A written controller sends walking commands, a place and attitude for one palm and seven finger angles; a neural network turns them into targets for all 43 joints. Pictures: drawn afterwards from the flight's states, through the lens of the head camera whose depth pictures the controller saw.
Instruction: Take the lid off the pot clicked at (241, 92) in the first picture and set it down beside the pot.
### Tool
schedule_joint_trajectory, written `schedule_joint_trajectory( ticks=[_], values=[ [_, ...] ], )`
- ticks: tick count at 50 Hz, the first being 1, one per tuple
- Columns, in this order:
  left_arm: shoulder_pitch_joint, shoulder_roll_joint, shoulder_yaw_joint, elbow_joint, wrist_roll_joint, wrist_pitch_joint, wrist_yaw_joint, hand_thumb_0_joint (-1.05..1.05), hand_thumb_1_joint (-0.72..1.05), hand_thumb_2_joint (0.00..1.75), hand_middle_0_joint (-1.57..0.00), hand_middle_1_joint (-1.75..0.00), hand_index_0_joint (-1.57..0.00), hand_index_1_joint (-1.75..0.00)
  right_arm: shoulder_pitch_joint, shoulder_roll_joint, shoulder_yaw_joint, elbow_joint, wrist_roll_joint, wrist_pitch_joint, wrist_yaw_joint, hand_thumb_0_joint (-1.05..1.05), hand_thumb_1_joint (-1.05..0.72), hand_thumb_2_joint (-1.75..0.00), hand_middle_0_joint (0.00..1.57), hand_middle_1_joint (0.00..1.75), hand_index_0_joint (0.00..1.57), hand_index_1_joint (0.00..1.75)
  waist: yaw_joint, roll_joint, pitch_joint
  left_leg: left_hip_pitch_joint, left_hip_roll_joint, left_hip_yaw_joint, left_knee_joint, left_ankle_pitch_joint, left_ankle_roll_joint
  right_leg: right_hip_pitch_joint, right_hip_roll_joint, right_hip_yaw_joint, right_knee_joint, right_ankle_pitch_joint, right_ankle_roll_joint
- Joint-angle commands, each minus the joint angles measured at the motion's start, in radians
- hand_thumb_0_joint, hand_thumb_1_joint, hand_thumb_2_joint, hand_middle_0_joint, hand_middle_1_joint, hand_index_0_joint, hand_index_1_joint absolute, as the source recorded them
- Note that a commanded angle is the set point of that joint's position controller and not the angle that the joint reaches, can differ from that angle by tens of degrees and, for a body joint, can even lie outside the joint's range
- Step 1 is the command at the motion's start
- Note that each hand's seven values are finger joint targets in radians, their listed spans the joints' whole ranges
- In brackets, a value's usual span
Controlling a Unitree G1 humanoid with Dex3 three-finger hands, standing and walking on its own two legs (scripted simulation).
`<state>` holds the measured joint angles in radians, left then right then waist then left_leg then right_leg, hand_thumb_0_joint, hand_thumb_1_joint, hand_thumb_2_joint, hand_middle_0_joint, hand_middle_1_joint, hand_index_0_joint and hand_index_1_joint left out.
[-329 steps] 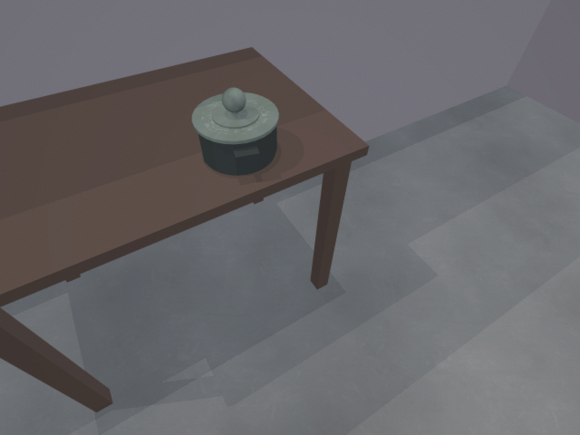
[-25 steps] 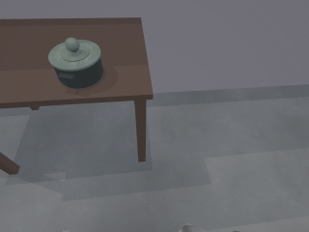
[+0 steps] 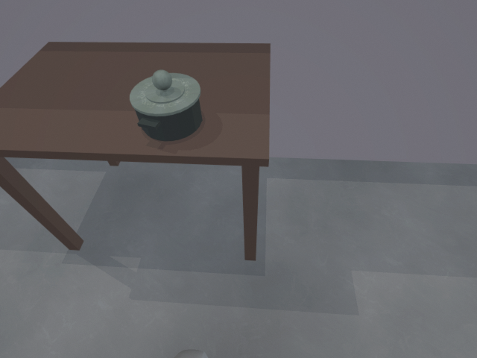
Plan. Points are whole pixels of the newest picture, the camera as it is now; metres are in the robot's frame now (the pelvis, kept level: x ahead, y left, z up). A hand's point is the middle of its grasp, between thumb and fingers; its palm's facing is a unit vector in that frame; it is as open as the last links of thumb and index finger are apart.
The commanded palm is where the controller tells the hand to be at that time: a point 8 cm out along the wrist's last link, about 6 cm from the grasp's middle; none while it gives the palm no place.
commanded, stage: take the last steps up to it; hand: left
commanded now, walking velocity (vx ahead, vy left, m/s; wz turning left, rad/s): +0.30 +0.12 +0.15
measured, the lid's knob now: (162, 80) +0.74 +0.26 +0.06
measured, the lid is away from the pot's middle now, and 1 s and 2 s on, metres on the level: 0.00 0.00 0.00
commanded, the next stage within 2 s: come to a stop and stand still in 0.62 s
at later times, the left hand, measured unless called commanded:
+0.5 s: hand (106, 340) +0.17 +0.29 -0.17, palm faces +0.08 -0.98 -0.19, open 7.4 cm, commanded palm none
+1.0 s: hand (130, 269) +0.32 +0.29 -0.18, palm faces +0.04 -0.97 -0.24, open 7.2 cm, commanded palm none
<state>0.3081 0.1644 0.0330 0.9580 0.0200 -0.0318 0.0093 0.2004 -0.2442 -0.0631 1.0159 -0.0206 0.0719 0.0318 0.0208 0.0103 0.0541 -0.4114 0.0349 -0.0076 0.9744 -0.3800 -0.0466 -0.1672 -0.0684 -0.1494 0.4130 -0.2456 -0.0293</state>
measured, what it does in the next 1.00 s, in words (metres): walks ahead: left foot, then right foot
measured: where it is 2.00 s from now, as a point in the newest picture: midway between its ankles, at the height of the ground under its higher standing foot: (220, 353)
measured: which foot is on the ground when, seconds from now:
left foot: up 0.00-0.20, down 0.22-0.70, up 0.72-1.00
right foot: down 0.00-0.22, up 0.24-0.66, down 0.68-1.00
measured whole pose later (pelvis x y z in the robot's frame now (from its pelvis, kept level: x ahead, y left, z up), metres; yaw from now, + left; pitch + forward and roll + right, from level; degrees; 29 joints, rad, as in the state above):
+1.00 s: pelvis +0.25 +0.10 -0.01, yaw +0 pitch -1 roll +1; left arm 0.20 0.18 0.04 1.00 0.02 0.01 0.03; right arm 0.23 -0.16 -0.04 1.04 0.00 0.03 -0.02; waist 0.00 0.00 0.05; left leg -0.41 0.04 0.01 0.78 -0.38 -0.05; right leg -0.31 -0.02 -0.07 0.53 -0.21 -0.04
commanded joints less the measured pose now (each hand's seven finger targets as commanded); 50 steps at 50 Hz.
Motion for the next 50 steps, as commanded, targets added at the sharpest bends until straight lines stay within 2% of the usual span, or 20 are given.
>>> schedule_joint_trajectory(
  ticks=[1,6,9,10,11,12,15,18,21,29,31,32,33,34,35,37,38,40,46,50],
  values=[
    [0.116,0.224,0.069,0.005,0.009,-0.022,0.011,0.00,0.90,0.90,-0.20,-0.30,-0.20,-0.30,-0.145,-0.044,-0.007,-0.124,0.001,-0.051,0.009,0.00,-0.90,-0.90,0.20,0.30,0.20,0.30,0.059,-0.156,-0.011,-0.168,0.028,0.019,-0.115,0.007,0.014,0.160,-0.312,0.301,-0.248,-0.123,-0.131],
    [0.091,0.236,0.068,0.040,0.013,-0.015,0.004,0.00,0.90,0.90,-0.20,-0.30,-0.20,-0.30,-0.108,-0.015,0.004,-0.119,0.006,-0.070,0.014,0.00,-0.90,-0.90,0.20,0.30,0.20,0.30,0.031,-0.176,0.002,0.073,-0.008,0.088,-0.344,0.024,0.045,-0.003,-0.285,0.203,-0.215,-0.137,-0.102],
    [0.055,0.204,0.060,0.046,0.005,-0.003,-0.006,0.00,0.90,0.90,-0.20,-0.30,-0.20,-0.30,0.074,-0.063,-0.002,-0.060,0.004,-0.093,-0.008,0.00,-0.90,-0.90,0.20,0.30,0.20,0.30,-0.056,-0.054,-0.028,0.439,-0.030,0.126,-0.571,0.069,0.052,-0.209,-0.179,0.079,-0.018,-0.179,-0.036],
    [0.045,0.147,0.049,0.029,0.000,-0.001,-0.014,0.00,0.90,0.90,-0.20,-0.30,-0.20,-0.30,0.191,-0.150,-0.024,-0.035,-0.005,-0.103,-0.021,0.00,-0.90,-0.90,0.20,0.30,0.20,0.30,-0.114,0.175,-0.066,0.571,0.157,-0.148,-0.664,-0.067,0.121,-0.363,-0.077,-0.011,0.265,-0.202,0.010],
    [0.020,0.095,0.030,-0.014,0.005,-0.001,-0.013,0.00,0.90,0.90,-0.20,-0.30,-0.20,-0.30,0.295,-0.233,-0.041,-0.018,-0.001,-0.098,-0.031,0.00,-0.90,-0.90,0.20,0.30,0.20,0.30,-0.133,0.315,-0.057,0.572,0.337,-0.391,-0.777,-0.101,0.197,-0.515,0.006,-0.021,0.522,-0.367,0.047],
    [-0.020,0.112,0.030,-0.031,0.008,-0.004,-0.011,0.00,0.90,0.90,-0.20,-0.30,-0.20,-0.30,0.269,-0.225,-0.035,-0.019,-0.004,-0.092,-0.035,0.00,-0.90,-0.90,0.20,0.30,0.20,0.30,-0.130,0.224,-0.028,0.511,0.365,-0.434,-0.793,-0.150,0.260,-0.571,-0.027,0.066,0.634,-0.356,0.023],
    [-0.033,0.115,0.034,0.018,0.007,-0.002,-0.021,0.00,0.90,0.90,-0.20,-0.30,-0.20,-0.30,0.131,-0.078,0.010,-0.042,0.001,-0.117,-0.047,0.00,-0.90,-0.90,0.20,0.30,0.20,0.30,-0.047,0.133,0.063,0.337,0.244,-0.222,-0.803,0.128,0.231,-0.521,-0.082,0.125,0.728,-0.110,0.027],
    [0.020,0.097,0.027,0.040,0.005,0.009,-0.022,0.00,0.90,0.90,-0.20,-0.30,-0.20,-0.30,0.129,-0.058,0.019,-0.029,0.010,-0.144,-0.050,0.00,-0.90,-0.90,0.20,0.30,0.20,0.30,-0.003,0.089,0.031,0.328,0.201,-0.101,-0.806,0.401,0.233,-0.464,-0.075,0.109,0.691,-0.032,0.052],
    [-0.046,0.096,0.030,0.011,0.004,0.012,-0.021,0.00,0.90,0.90,-0.20,-0.30,-0.20,-0.30,0.179,-0.047,0.015,-0.005,0.013,-0.155,-0.056,0.00,-0.90,-0.90,0.20,0.30,0.20,0.30,-0.011,0.041,0.039,0.375,0.204,-0.091,-0.801,0.554,0.255,-0.494,-0.071,0.103,0.608,-0.005,0.059],
    [-0.223,0.065,0.017,-0.063,-0.001,0.004,-0.022,0.00,0.90,0.90,-0.20,-0.30,-0.20,-0.30,0.271,-0.055,0.019,0.067,-0.002,-0.147,-0.065,0.00,-0.90,-0.90,0.20,0.30,0.20,0.30,-0.059,0.102,0.055,0.435,0.205,-0.023,-0.682,0.765,0.221,-0.377,-0.001,0.048,0.288,0.019,0.009],
    [-0.132,0.085,0.022,-0.043,-0.001,-0.006,-0.019,0.00,0.90,0.90,-0.20,-0.30,-0.20,-0.30,0.263,-0.056,0.022,0.074,0.000,-0.144,-0.067,0.00,-0.90,-0.90,0.20,0.30,0.20,0.30,-0.009,0.052,0.008,0.393,0.187,-0.012,-0.547,0.884,0.198,-0.185,0.044,0.030,0.190,0.055,-0.013],
    [-0.013,0.101,0.030,-0.004,0.002,-0.013,-0.016,0.00,0.90,0.90,-0.20,-0.30,-0.20,-0.30,0.249,-0.063,0.022,0.074,0.006,-0.144,-0.066,0.00,-0.90,-0.90,0.20,0.30,0.20,0.30,0.046,0.023,-0.049,0.339,0.152,0.014,-0.417,0.863,0.168,-0.008,0.065,0.018,0.129,0.138,-0.018],
    [0.116,0.155,0.046,0.035,0.005,-0.026,-0.008,0.00,0.90,0.90,-0.20,-0.30,-0.20,-0.30,0.247,-0.051,0.021,0.068,0.015,-0.147,-0.062,0.00,-0.90,-0.90,0.20,0.30,0.20,0.30,0.093,-0.035,-0.126,0.176,0.094,0.046,-0.213,0.697,0.126,0.230,-0.026,0.133,0.133,0.315,-0.064],
    [0.208,0.239,0.067,0.058,0.004,-0.033,-0.001,0.00,0.90,0.90,-0.20,-0.30,-0.20,-0.30,0.297,-0.010,0.018,0.050,0.026,-0.151,-0.061,0.00,-0.90,-0.90,0.20,0.30,0.20,0.30,0.093,-0.185,-0.220,-0.060,-0.055,0.107,0.102,0.126,0.072,0.418,-0.309,0.517,0.049,0.579,-0.212],
    [0.220,0.267,0.068,0.059,-0.015,-0.024,0.002,0.00,0.90,0.90,-0.20,-0.30,-0.20,-0.30,0.264,-0.014,0.016,0.039,0.022,-0.145,-0.068,0.00,-0.90,-0.90,0.20,0.30,0.20,0.30,0.087,-0.114,-0.193,-0.101,-0.058,0.038,0.290,-0.227,0.067,0.320,-0.410,0.597,-0.050,0.612,-0.306],
    [0.027,0.197,0.050,0.007,-0.017,-0.018,0.014,0.00,0.90,0.90,-0.20,-0.30,-0.20,-0.30,0.208,0.002,0.015,0.030,0.008,-0.114,-0.062,0.00,-0.90,-0.90,0.20,0.30,0.20,0.30,0.028,-0.138,-0.075,-0.109,0.021,-0.037,0.333,-0.138,0.060,0.036,-0.348,0.553,-0.141,0.285,-0.260],
    [-0.054,0.146,0.038,-0.016,-0.013,-0.013,0.022,0.00,0.90,0.90,-0.20,-0.30,-0.20,-0.30,0.207,0.015,0.019,0.039,0.004,-0.096,-0.060,0.00,-0.90,-0.90,0.20,0.30,0.20,0.30,-0.012,-0.055,-0.032,-0.060,0.041,-0.046,0.272,-0.078,0.049,-0.092,-0.294,0.438,-0.155,0.269,-0.226],
    [-0.134,0.123,0.027,-0.032,-0.003,-0.007,0.032,0.00,0.90,0.90,-0.20,-0.30,-0.20,-0.30,0.268,0.059,0.030,0.063,0.005,-0.062,-0.060,0.00,-0.90,-0.90,0.20,0.30,0.20,0.30,-0.068,-0.065,-0.058,0.060,0.042,-0.020,0.111,-0.049,0.022,-0.210,-0.234,0.282,-0.151,0.354,-0.178],
    [-0.077,0.176,0.044,-0.018,0.007,0.026,0.033,0.00,0.90,0.90,-0.20,-0.30,-0.20,-0.30,0.183,0.062,0.012,0.014,0.015,-0.045,-0.051,0.00,-0.90,-0.90,0.20,0.30,0.20,0.30,-0.021,-0.150,-0.067,0.067,-0.008,0.042,-0.116,-0.018,0.001,-0.170,-0.204,0.259,-0.094,0.310,-0.167],
    [-0.072,0.178,0.052,-0.011,0.003,0.037,0.033,0.00,0.90,0.90,-0.20,-0.30,-0.20,-0.30,0.182,0.054,0.005,0.011,0.016,-0.058,-0.057,0.00,-0.90,-0.90,0.20,0.30,0.20,0.30,-0.041,-0.175,-0.089,0.185,-0.029,0.049,-0.423,0.141,0.000,-0.124,-0.161,0.248,0.028,0.369,-0.116]
  ],
)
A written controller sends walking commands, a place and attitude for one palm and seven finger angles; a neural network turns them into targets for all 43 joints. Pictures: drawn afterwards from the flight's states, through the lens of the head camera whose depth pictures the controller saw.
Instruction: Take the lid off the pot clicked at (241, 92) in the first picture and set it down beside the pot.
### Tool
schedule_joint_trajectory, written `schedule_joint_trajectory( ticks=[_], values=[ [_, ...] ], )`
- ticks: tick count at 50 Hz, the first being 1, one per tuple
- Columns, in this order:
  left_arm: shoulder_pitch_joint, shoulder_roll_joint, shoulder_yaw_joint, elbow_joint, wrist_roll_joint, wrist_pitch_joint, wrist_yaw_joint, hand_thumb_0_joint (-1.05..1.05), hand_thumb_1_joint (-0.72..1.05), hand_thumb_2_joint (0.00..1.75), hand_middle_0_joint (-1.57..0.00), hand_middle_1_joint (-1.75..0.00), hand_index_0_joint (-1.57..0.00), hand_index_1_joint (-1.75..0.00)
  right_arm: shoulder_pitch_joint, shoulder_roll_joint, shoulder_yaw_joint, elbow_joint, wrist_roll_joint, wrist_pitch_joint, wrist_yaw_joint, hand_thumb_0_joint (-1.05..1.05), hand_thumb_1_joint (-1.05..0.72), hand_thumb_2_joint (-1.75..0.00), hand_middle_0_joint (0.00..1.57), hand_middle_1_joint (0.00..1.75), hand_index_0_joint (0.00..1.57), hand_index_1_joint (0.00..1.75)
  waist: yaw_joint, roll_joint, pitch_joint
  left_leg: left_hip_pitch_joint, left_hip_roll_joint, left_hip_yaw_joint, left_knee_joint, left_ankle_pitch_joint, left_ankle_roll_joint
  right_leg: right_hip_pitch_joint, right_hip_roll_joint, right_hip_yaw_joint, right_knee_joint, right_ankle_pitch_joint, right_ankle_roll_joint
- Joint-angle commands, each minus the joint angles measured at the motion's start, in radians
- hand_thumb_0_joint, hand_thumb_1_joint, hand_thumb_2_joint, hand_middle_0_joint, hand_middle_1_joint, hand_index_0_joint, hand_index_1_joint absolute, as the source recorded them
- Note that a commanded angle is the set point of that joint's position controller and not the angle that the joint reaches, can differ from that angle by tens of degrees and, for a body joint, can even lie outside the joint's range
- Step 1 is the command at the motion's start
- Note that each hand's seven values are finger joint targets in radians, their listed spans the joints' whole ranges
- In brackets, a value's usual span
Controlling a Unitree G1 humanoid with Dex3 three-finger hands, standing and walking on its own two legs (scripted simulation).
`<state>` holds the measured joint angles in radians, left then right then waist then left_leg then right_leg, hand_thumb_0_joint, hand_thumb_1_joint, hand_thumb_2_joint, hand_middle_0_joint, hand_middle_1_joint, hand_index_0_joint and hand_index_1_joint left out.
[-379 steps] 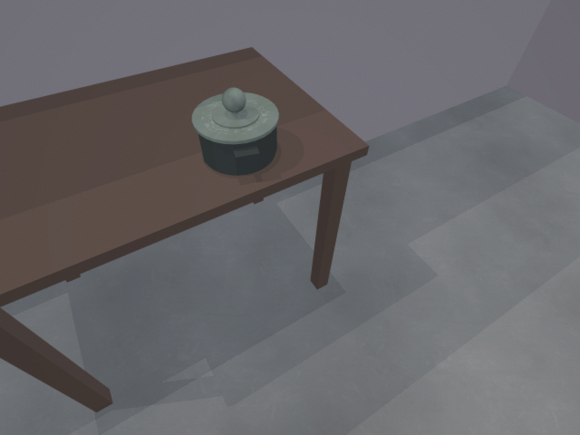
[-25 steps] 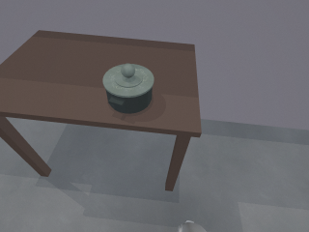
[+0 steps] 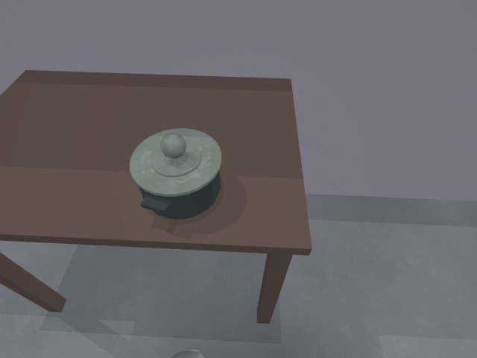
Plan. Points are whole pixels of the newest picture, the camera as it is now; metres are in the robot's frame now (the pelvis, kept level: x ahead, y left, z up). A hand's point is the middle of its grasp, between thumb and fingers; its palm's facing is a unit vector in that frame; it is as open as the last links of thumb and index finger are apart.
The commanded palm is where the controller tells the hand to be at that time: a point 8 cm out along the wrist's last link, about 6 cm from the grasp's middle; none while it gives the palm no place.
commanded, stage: come to a stop and stand still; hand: left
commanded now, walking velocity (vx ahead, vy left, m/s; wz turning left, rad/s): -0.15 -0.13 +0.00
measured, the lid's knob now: (173, 145) +0.48 +0.16 +0.07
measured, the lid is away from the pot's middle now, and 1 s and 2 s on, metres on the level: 0.00 0.00 0.00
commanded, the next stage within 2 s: look again from close up in 1.40 s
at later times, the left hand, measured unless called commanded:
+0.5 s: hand out of the picture -0.02 +0.17 -0.16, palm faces +0.01 -0.97 -0.24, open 7.4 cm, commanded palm none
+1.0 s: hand out of the picture +0.00 +0.14 -0.17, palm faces +0.04 -0.98 -0.17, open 7.4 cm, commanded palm none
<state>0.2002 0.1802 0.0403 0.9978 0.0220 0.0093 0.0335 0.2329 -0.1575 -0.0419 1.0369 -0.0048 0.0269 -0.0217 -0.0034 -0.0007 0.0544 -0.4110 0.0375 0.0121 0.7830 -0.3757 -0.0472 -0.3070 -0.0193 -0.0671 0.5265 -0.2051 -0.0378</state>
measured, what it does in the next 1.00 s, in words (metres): steps on the spot: left foot, then right foot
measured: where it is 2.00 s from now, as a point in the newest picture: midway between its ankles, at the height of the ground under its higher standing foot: outside the picture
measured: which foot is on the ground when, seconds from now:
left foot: up 0.00-0.04, down 0.06-1.00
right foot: down 0.00-0.06, up 0.08-0.36, down 0.38-1.00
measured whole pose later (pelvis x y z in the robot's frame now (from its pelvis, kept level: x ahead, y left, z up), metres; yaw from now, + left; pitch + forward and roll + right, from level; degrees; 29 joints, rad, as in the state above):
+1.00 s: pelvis +0.01 -0.02 +0.00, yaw -1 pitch -1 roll +0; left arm 0.31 0.12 0.01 1.15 0.00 -0.01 0.04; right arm 0.33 -0.11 0.00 1.18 0.00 0.01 -0.04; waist -0.01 0.00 0.02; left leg -0.23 0.05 -0.02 0.46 -0.21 -0.06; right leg -0.07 0.03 -0.04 0.43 -0.34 -0.04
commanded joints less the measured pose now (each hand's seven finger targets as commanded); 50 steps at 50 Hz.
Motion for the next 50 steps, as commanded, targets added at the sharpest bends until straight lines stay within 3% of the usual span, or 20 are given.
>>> schedule_joint_trajectory(
  ticks=[1,2,3,4,5,7,9,15,17,18,19,20,21,23,26,29,32,39,45,50],
  values=[
    [0.045,0.150,0.040,-0.044,-0.003,0.001,0.007,0.00,0.90,0.90,-0.20,-0.30,-0.20,-0.30,0.156,-0.043,-0.018,-0.001,0.000,-0.020,-0.002,0.00,-0.90,-0.90,0.20,0.30,0.20,0.30,-0.022,-0.139,-0.088,0.263,-0.013,0.022,-0.331,0.240,0.007,-0.032,-0.177,0.143,-0.033,0.245,-0.066],
    [0.068,0.107,0.033,-0.056,-0.009,0.010,0.004,0.00,0.90,0.90,-0.20,-0.30,-0.20,-0.30,0.147,-0.106,-0.025,-0.016,-0.005,-0.029,-0.005,0.00,-0.90,-0.90,0.20,0.30,0.20,0.30,-0.013,0.041,-0.067,0.282,0.112,-0.119,-0.404,0.383,0.055,-0.109,-0.089,0.095,0.061,0.060,-0.009],
    [0.107,0.062,0.024,-0.061,-0.015,0.015,0.005,0.00,0.90,0.90,-0.20,-0.30,-0.20,-0.30,0.110,-0.170,-0.030,-0.047,-0.013,-0.032,-0.008,0.00,-0.90,-0.90,0.20,0.30,0.20,0.30,0.005,0.259,-0.053,0.198,0.303,-0.308,-0.494,0.579,0.151,-0.115,0.007,0.017,0.196,-0.243,0.046],
    [0.099,0.089,0.025,-0.058,-0.008,0.019,0.009,0.00,0.90,0.90,-0.20,-0.30,-0.20,-0.30,0.077,-0.181,-0.029,-0.063,-0.020,-0.029,-0.012,0.00,-0.90,-0.90,0.20,0.30,0.20,0.30,-0.007,0.189,-0.049,0.102,0.340,-0.339,-0.531,0.513,0.215,-0.062,0.031,0.049,0.365,-0.373,0.047],
    [0.100,0.084,0.031,-0.047,-0.001,0.029,0.008,0.00,0.90,0.90,-0.20,-0.30,-0.20,-0.30,0.040,-0.185,-0.027,-0.066,-0.022,-0.031,-0.025,0.00,-0.90,-0.90,0.20,0.30,0.20,0.30,0.008,0.242,-0.056,0.090,0.319,-0.321,-0.526,0.496,0.223,-0.083,0.023,0.101,0.468,-0.352,0.050],
    [0.132,0.106,0.033,-0.023,-0.001,0.028,0.002,0.00,0.90,0.90,-0.20,-0.30,-0.20,-0.30,-0.022,-0.159,-0.015,-0.075,-0.018,-0.033,-0.030,0.00,-0.90,-0.90,0.20,0.30,0.20,0.30,0.030,0.175,-0.055,0.123,0.269,-0.232,-0.487,0.534,0.217,-0.121,0.017,0.123,0.537,-0.279,0.057],
    [0.137,0.103,0.029,-0.017,-0.002,0.027,-0.006,0.00,0.90,0.90,-0.20,-0.30,-0.20,-0.30,-0.024,-0.166,-0.016,-0.076,-0.014,-0.030,-0.032,0.00,-0.90,-0.90,0.20,0.30,0.20,0.30,0.018,0.162,-0.091,0.215,0.234,-0.167,-0.463,0.588,0.204,-0.137,0.013,0.105,0.500,-0.248,0.074],
    [0.133,0.077,0.007,-0.004,-0.007,0.028,-0.014,0.00,0.90,0.90,-0.20,-0.30,-0.20,-0.30,0.017,-0.198,-0.032,-0.041,-0.017,-0.013,-0.021,0.00,-0.90,-0.90,0.20,0.30,0.20,0.30,-0.019,0.208,-0.100,0.242,0.227,-0.206,-0.493,0.309,0.188,-0.005,0.004,0.050,0.149,-0.274,0.060],
    [0.195,0.071,0.001,0.029,-0.004,0.014,-0.011,0.00,0.90,0.90,-0.20,-0.30,-0.20,-0.30,0.009,-0.188,-0.030,-0.034,-0.010,-0.013,-0.016,0.00,-0.90,-0.90,0.20,0.30,0.20,0.30,0.010,0.139,-0.093,0.186,0.179,-0.173,-0.449,0.198,0.142,0.122,0.004,0.035,-0.099,-0.101,0.056],
    [0.207,0.096,0.001,0.040,-0.001,0.006,-0.005,0.00,0.90,0.90,-0.20,-0.30,-0.20,-0.30,0.018,-0.154,-0.027,-0.031,-0.002,-0.013,-0.012,0.00,-0.90,-0.90,0.20,0.30,0.20,0.30,0.005,0.062,-0.081,0.144,0.123,-0.127,-0.394,0.148,0.097,0.171,-0.030,0.092,-0.200,-0.039,0.042],
    [0.182,0.133,-0.002,0.040,-0.001,-0.005,-0.001,0.00,0.90,0.90,-0.20,-0.30,-0.20,-0.30,0.014,-0.114,-0.018,-0.036,0.005,-0.012,-0.009,0.00,-0.90,-0.90,0.20,0.30,0.20,0.30,-0.009,-0.037,-0.051,0.131,0.057,-0.059,-0.322,0.121,0.050,0.124,-0.128,0.223,-0.246,-0.032,0.002],
    [0.145,0.161,-0.005,0.035,-0.006,-0.009,-0.002,0.00,0.90,0.90,-0.20,-0.30,-0.20,-0.30,0.001,-0.084,-0.005,-0.041,0.004,-0.012,-0.001,0.00,-0.90,-0.90,0.20,0.30,0.20,0.30,-0.022,-0.077,-0.030,0.179,0.019,-0.019,-0.313,0.102,0.028,0.030,-0.189,0.256,-0.272,-0.055,-0.028],
    [0.127,0.165,-0.004,0.041,-0.006,-0.025,-0.001,0.00,0.90,0.90,-0.20,-0.30,-0.20,-0.30,-0.014,-0.067,0.003,-0.037,-0.003,-0.004,0.001,0.00,-0.90,-0.90,0.20,0.30,0.20,0.30,-0.015,-0.235,-0.013,0.167,0.001,-0.012,-0.292,0.072,0.023,0.000,-0.189,0.293,-0.306,-0.043,-0.042],
    [0.104,0.136,-0.012,0.056,-0.009,-0.032,0.002,0.00,0.90,0.90,-0.20,-0.30,-0.20,-0.30,-0.003,-0.082,0.006,-0.004,-0.009,-0.005,0.001,0.00,-0.90,-0.90,0.20,0.30,0.20,0.30,-0.026,-0.158,0.041,0.197,0.015,-0.027,-0.288,0.143,0.025,-0.025,-0.185,0.270,-0.285,0.061,-0.054],
    [0.126,0.114,-0.016,0.075,-0.017,-0.033,0.001,0.00,0.90,0.90,-0.20,-0.30,-0.20,-0.30,0.049,-0.081,0.014,0.047,-0.002,-0.017,-0.004,0.00,-0.90,-0.90,0.20,0.30,0.20,0.30,-0.017,-0.064,0.013,0.247,0.038,-0.048,-0.361,0.266,0.032,0.030,-0.110,0.179,-0.241,0.066,-0.012],
    [0.139,0.103,-0.014,0.092,-0.018,-0.025,0.003,0.00,0.90,0.90,-0.20,-0.30,-0.20,-0.30,0.060,-0.079,0.017,0.071,-0.006,-0.012,-0.005,0.00,-0.90,-0.90,0.20,0.30,0.20,0.30,-0.008,-0.045,0.082,0.229,0.035,-0.045,-0.353,0.217,0.025,-0.019,-0.112,0.192,-0.304,-0.130,-0.011],
    [0.143,0.091,-0.010,0.101,-0.018,-0.022,0.002,0.00,0.90,0.90,-0.20,-0.30,-0.20,-0.30,0.097,-0.069,0.020,0.091,-0.009,-0.013,-0.008,0.00,-0.90,-0.90,0.20,0.30,0.20,0.30,-0.010,-0.025,0.106,0.215,0.035,-0.046,-0.357,0.220,0.027,-0.021,-0.103,0.190,-0.313,-0.182,-0.015],
    [0.177,0.055,-0.009,0.125,-0.022,-0.028,0.004,0.00,0.90,0.90,-0.20,-0.30,-0.20,-0.30,0.144,-0.050,0.025,0.110,-0.007,-0.029,-0.019,0.00,-0.90,-0.90,0.20,0.30,0.20,0.30,0.002,0.021,0.042,0.216,0.045,-0.055,-0.368,0.309,0.033,0.088,-0.086,0.143,-0.244,0.024,-0.012],
    [0.199,0.039,-0.009,0.135,-0.020,-0.029,0.009,0.00,0.90,0.90,-0.20,-0.30,-0.20,-0.30,0.157,-0.047,0.024,0.112,-0.003,-0.036,-0.026,0.00,-0.90,-0.90,0.20,0.30,0.20,0.30,0.005,0.000,-0.004,0.234,0.051,-0.056,-0.354,0.376,0.043,0.149,-0.084,0.115,-0.197,0.190,-0.003],
    [0.204,0.034,-0.009,0.138,-0.017,-0.027,0.011,0.00,0.90,0.90,-0.20,-0.30,-0.20,-0.30,0.149,-0.048,0.022,0.108,-0.002,-0.038,-0.028,0.00,-0.90,-0.90,0.20,0.30,0.20,0.30,0.006,0.007,0.008,0.243,0.053,-0.060,-0.355,0.397,0.053,0.142,-0.080,0.105,-0.185,0.194,0.003]
  ],
)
